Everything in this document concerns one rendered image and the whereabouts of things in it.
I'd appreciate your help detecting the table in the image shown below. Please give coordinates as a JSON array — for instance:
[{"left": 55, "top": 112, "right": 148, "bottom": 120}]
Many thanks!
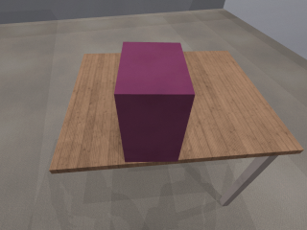
[{"left": 49, "top": 51, "right": 304, "bottom": 207}]

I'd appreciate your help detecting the carton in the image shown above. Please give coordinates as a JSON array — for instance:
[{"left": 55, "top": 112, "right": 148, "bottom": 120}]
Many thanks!
[{"left": 114, "top": 41, "right": 196, "bottom": 162}]

